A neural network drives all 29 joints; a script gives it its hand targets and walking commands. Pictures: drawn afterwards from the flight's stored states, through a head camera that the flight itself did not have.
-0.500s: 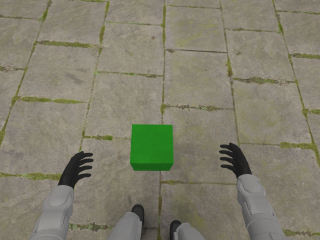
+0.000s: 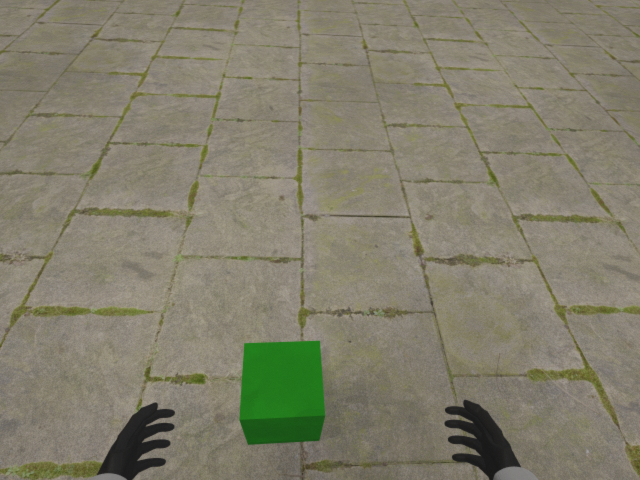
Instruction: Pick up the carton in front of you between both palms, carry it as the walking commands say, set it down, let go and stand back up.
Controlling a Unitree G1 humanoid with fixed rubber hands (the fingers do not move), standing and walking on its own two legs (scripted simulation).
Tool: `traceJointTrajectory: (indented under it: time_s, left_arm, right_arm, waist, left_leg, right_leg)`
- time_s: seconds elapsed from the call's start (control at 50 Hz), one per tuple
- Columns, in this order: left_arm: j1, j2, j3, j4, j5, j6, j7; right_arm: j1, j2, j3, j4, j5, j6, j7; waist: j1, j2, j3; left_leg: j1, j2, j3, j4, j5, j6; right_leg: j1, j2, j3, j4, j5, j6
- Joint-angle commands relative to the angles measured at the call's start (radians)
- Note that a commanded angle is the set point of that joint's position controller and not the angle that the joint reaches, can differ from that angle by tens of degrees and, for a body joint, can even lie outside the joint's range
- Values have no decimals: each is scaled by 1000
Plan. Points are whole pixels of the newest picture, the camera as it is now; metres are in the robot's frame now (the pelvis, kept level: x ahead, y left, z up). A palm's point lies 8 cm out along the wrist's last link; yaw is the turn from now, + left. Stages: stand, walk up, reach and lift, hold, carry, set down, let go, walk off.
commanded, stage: let go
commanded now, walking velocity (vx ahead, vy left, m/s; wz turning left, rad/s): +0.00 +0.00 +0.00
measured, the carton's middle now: (283, 393) +0.45 +0.06 -0.65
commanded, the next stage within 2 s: stand in 0.24 s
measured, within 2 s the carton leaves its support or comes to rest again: neither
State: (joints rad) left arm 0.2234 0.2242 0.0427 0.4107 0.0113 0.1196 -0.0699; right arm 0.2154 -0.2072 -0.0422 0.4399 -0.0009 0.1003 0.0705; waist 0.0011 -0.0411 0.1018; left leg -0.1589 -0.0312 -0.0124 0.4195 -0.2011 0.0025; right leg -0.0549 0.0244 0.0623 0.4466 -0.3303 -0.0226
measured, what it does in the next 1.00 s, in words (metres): stands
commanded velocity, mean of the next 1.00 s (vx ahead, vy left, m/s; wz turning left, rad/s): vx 0.00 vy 0.00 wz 0.00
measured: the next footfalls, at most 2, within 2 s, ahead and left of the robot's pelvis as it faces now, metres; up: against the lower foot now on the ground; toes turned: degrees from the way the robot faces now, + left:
none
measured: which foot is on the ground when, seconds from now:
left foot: down 0.00-1.00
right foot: down 0.00-1.00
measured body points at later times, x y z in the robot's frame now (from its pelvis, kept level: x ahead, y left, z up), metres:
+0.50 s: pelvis +0.02 +0.01 -0.01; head +0.02 +0.03 +0.44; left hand +0.16 +0.30 -0.10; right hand +0.16 -0.28 -0.09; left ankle +0.02 +0.12 -0.74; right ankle -0.05 -0.11 -0.74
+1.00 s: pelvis +0.02 +0.02 +0.00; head +0.02 +0.04 +0.45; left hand +0.15 +0.32 -0.11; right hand +0.14 -0.28 -0.10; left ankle +0.02 +0.12 -0.74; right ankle -0.05 -0.11 -0.74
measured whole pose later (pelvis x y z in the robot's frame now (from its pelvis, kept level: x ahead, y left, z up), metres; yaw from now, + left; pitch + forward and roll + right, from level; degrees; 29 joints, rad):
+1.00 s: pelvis +0.02 +0.02 +0.00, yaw -1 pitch -1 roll +0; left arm 0.19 0.36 0.02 0.81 0.03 0.01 0.02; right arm 0.14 -0.34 -0.03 0.88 -0.03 -0.01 -0.02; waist 0.00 -0.04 0.01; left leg -0.20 -0.03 0.01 0.47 -0.26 0.03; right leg -0.07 0.02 0.09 0.42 -0.34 0.01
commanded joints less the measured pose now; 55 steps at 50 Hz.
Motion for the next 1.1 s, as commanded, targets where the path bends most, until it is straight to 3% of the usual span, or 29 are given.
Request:
traceJointTrajectory:
  time_s: [0.0,0.1,0.12,0.14,0.22,0.24,0.28,0.32,0.36,0.44,0.64,0.8,1.08]
  left_arm:
    - [-12,97,34,-88,5,1,4]
    - [-16,95,31,-92,2,4,5]
    - [-35,123,39,-130,25,56,32]
    - [-19,115,26,-114,17,67,43]
    - [-23,100,14,-116,6,81,57]
    - [-49,213,43,12,11,12,87]
    - [-48,209,42,30,33,-44,91]
    - [-58,198,37,54,34,-72,85]
    - [-51,200,35,87,27,-89,77]
    - [-40,223,37,144,22,-104,80]
    - [-28,258,23,247,21,-118,95]
    - [-37,270,13,302,19,-121,99]
    - [-57,290,3,392,18,-128,97]
  right_arm:
    - [-55,-86,-24,-99,-2,0,2]
    - [-47,-89,-30,-97,-13,7,-1]
    - [19,-84,-33,-29,1,-20,-23]
    - [4,-85,-24,-51,5,-26,-32]
    - [-29,-92,-14,-70,3,-30,-42]
    - [-58,-212,-41,74,-54,-47,-69]
    - [-42,-214,-47,98,-56,-68,-80]
    - [-54,-212,-43,133,-51,-87,-80]
    - [-75,-215,-40,158,-44,-100,-75]
    - [-80,-230,-39,201,-40,-110,-78]
    - [-81,-278,-36,287,-36,-117,-95]
    - [-98,-290,-31,339,-33,-120,-98]
    - [-124,-305,-24,427,-26,-123,-94]
  waist:
    - [14,33,-47]
    - [6,24,-68]
    - [4,51,-129]
    - [1,24,-125]
    - [9,11,-114]
    - [32,-85,-86]
    - [0,-54,-73]
    - [-4,10,-71]
    - [5,43,-112]
    - [5,50,-162]
    - [-1,51,-178]
    - [0,36,-167]
    - [0,35,-129]
  left_leg:
    - [309,-19,2,18,221,-19]
    - [319,-16,-3,17,272,-18]
    - [267,-37,10,46,251,-26]
    - [245,-35,6,52,250,-21]
    - [206,-32,3,55,244,-20]
    - [11,71,-29,69,134,-24]
    - [-22,63,-40,60,-13,-14]
    - [-42,71,-58,40,-53,-4]
    - [-47,89,-76,35,13,8]
    - [-5,102,-81,55,196,17]
    - [58,117,-94,56,335,23]
    - [76,121,-95,40,350,24]
    - [79,126,-103,-23,247,25]
  right_leg:
    - [-291,-24,-15,-138,180,20]
    - [-252,-9,-18,-119,253,30]
    - [-183,-7,-16,-74,346,34]
    - [-178,-5,-20,-58,375,40]
    - [-190,-4,-24,-54,355,36]
    - [-229,-55,13,-63,130,57]
    - [-248,-71,67,-90,-33,39]
    - [-251,-68,69,-74,-42,23]
    - [-203,-64,56,-40,65,23]
    - [-152,-73,58,-23,226,29]
    - [-118,-83,63,-24,334,29]
    - [-108,-92,69,-43,343,28]
    - [-105,-105,86,-107,262,19]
